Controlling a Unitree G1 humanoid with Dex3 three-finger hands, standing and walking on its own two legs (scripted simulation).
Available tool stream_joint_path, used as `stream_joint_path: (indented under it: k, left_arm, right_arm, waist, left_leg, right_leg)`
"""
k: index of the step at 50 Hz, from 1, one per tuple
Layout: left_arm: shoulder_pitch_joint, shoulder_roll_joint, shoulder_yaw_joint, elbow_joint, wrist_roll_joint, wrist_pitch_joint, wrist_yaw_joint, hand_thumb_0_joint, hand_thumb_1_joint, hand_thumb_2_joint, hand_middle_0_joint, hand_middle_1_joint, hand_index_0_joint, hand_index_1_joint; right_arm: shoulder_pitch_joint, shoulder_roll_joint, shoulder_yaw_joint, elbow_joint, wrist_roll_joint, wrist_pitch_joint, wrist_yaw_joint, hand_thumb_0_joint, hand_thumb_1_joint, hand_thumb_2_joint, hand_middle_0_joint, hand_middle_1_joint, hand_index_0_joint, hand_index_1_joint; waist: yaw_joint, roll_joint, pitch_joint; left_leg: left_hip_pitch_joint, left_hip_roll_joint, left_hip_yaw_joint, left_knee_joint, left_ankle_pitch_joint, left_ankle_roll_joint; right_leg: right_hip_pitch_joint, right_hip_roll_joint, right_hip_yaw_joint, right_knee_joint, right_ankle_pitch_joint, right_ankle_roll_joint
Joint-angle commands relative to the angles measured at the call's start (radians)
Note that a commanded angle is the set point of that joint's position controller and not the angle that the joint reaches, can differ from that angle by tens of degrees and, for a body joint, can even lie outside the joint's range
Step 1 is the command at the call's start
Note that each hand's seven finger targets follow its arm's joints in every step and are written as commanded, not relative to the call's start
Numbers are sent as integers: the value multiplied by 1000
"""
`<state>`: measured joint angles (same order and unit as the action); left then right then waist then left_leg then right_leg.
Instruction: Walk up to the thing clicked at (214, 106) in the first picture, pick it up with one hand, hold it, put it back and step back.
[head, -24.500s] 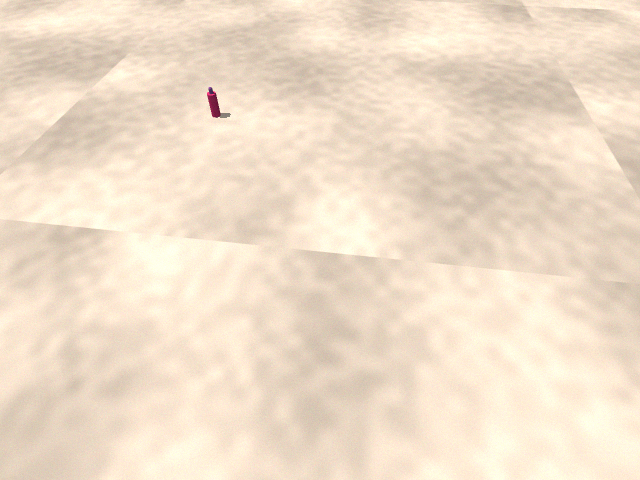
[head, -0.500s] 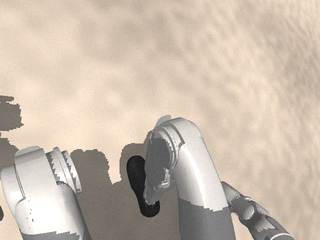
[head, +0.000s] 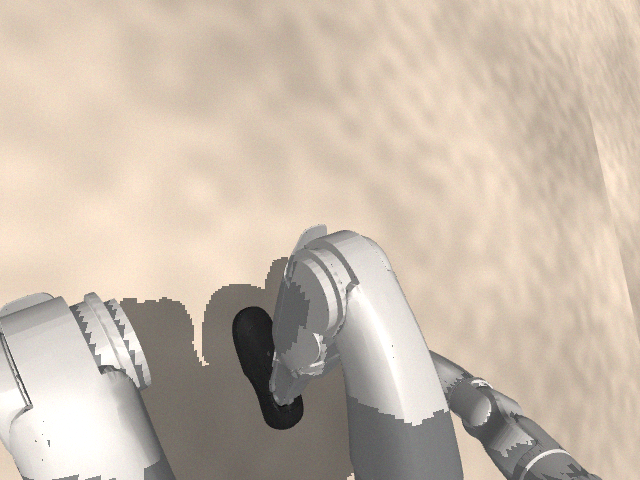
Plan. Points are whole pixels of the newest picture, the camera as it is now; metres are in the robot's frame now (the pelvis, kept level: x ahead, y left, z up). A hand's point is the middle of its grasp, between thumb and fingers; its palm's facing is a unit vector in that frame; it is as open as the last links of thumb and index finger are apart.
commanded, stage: lower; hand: left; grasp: from the side
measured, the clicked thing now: out of the picture +0.44 +0.31 -0.19
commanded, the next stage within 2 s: loosen in 0.16 s
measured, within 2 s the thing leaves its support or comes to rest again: rests again in 0.18 s
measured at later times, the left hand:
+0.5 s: hand out of the picture +0.44 +0.30 -0.18, palm faces +0.44 -0.90 +0.00, open 7.2 cm
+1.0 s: hand out of the picture +0.44 +0.30 -0.17, palm faces +0.44 -0.90 +0.00, open 15.8 cm
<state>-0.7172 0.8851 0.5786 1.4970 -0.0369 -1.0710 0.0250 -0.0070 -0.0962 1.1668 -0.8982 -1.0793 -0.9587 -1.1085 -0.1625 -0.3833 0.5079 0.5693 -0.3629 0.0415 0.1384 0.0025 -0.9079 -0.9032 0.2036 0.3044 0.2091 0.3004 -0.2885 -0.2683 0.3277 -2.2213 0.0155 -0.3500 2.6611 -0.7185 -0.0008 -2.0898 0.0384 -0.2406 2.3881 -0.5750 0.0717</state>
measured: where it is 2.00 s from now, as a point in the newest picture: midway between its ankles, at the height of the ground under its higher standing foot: (202, 437)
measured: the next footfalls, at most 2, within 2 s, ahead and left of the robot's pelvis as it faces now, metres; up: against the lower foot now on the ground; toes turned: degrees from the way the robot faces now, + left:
none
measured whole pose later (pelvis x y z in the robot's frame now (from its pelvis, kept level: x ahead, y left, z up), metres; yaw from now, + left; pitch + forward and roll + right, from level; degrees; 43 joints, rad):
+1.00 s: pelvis -0.01 +0.00 +0.00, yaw -1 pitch +11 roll -18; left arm -0.72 0.92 0.56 1.53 -0.07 -1.11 0.03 -0.01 -0.50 0.18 -0.33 -0.23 -0.33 -0.23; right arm -0.18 -0.39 0.56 0.53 -0.37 0.04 0.13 0.00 -0.92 -0.90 0.21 0.31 0.21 0.30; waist -0.29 -0.30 0.34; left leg -2.20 0.03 -0.38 2.67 -0.72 0.01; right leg -2.06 0.06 -0.26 2.37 -0.56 0.08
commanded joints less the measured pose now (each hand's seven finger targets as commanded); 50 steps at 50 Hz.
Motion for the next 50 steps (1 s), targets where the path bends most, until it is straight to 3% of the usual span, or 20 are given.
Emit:
stream_joint_path:
  k: [1, 13, 14, 18, 20, 22, 26, 31, 33, 37, 45, 47, 50]
  left_arm:
    - [-243, 224, 9, -163, -16, -98, 2, 0, 387, 1285, -1320, -1414, -1330, -1413]
    - [-215, 225, -4, -133, -21, -117, 8, 0, 421, 1279, -1304, -1388, -1312, -1388]
    - [-211, 219, -3, -127, -21, -115, 9, 0, 391, 1199, -1357, -1367, -1369, -1362]
    - [-226, 231, 9, -158, -35, -125, 13, 0, 191, 879, -1147, -1080, -1165, -1063]
    - [-233, 234, -5, -155, -30, -128, 10, 0, 84, 732, -1068, -972, -1084, -956]
    - [-232, 226, -11, -141, -23, -123, 10, 0, 6, 630, -1020, -888, -1034, -871]
    - [-221, 216, -25, -114, -16, -113, 9, 0, -219, 450, -750, -621, -750, -619]
    - [-196, 191, -32, -93, -29, -96, 6, 0, -401, 349, -628, -495, -621, -502]
    - [-194, 187, -31, -83, -27, -94, 6, 0, -400, 350, -596, -476, -591, -482]
    - [-208, 198, -28, -95, -32, -106, 8, 0, -398, 258, -473, -349, -468, -353]
    - [-204, 208, -22, -93, -30, -110, 5, 0, -560, 106, -263, -141, -252, -152]
    - [-206, 205, -18, -94, -38, -111, 5, 0, -602, 87, -142, -80, -134, -89]
    - [-201, 258, 16, -148, -44, -113, -6, 0, -611, 58, -88, -33, -79, -43]
  right_arm:
    - [57, -367, -113, -7, -1, 12, -19, 0, -906, -903, 200, 300, 200, 300]
    - [35, -373, -93, -16, -10, 11, -21, 0, -900, -902, 200, 300, 200, 300]
    - [39, -373, -93, -18, -12, 13, -21, 0, -906, -898, 200, 300, 200, 300]
    - [38, -376, -89, -17, -14, 9, -22, 0, -917, -895, 201, 300, 200, 300]
    - [34, -376, -90, -15, -15, 9, -23, 0, -923, -896, 201, 300, 200, 300]
    - [32, -377, -91, -16, -14, 9, -24, 0, -929, -897, 201, 300, 200, 300]
    - [25, -381, -91, -23, -13, 14, -23, 0, -927, -901, 201, 300, 200, 300]
    - [24, -373, -88, -37, -7, 19, -23, 0, -929, -904, 201, 301, 200, 301]
    - [16, -376, -91, -41, -4, 18, -22, 0, -925, -904, 201, 301, 200, 301]
    - [15, -373, -84, -43, -5, 16, -22, 0, -923, -903, 201, 301, 201, 301]
    - [22, -374, -84, -40, -9, 17, -24, 0, -927, -906, 201, 301, 201, 301]
    - [21, -373, -80, -43, -11, 16, -24, 0, -909, -902, 201, 301, 201, 301]
    - [21, -374, -85, -46, -5, 16, -29, 0, -909, -903, 201, 301, 201, 301]
  waist:
    - [-114, 586, -604]
    - [-120, 579, -581]
    - [-122, 578, -582]
    - [-122, 584, -602]
    - [-124, 594, -583]
    - [-128, 594, -562]
    - [-131, 591, -532]
    - [-123, 546, -531]
    - [-125, 541, -500]
    - [-126, 537, -522]
    - [-121, 554, -533]
    - [-124, 549, -550]
    - [-96, 574, -569]
  left_leg:
    - [390, 62, 72, -342, 139, -25]
    - [400, 67, 56, -335, 153, -26]
    - [407, 69, 53, -338, 164, -28]
    - [420, 71, 55, -330, 174, -27]
    - [407, 69, 56, -334, 169, -26]
    - [410, 73, 48, -345, 157, -29]
    - [401, 75, 35, -364, 126, -32]
    - [376, 70, 46, -356, 116, -23]
    - [373, 76, 30, -376, 79, -25]
    - [368, 74, 30, -362, 101, -22]
    - [384, 76, 39, -360, 113, -24]
    - [389, 75, 41, -353, 131, -24]
    - [400, 76, 54, -347, 145, -23]
  right_leg:
    - [311, 41, -102, -151, 151, -67]
    - [318, 46, -116, -147, 166, -66]
    - [319, 46, -118, -148, 171, -66]
    - [339, 50, -117, -152, 184, -64]
    - [330, 50, -119, -148, 180, -67]
    - [311, 48, -123, -148, 166, -67]
    - [285, 47, -131, -146, 140, -68]
    - [294, 50, -126, -164, 134, -67]
    - [263, 47, -135, -160, 103, -66]
    - [288, 50, -132, -157, 129, -65]
    - [300, 53, -127, -161, 130, -68]
    - [318, 54, -129, -162, 146, -66]
    - [326, 54, -118, -163, 154, -68]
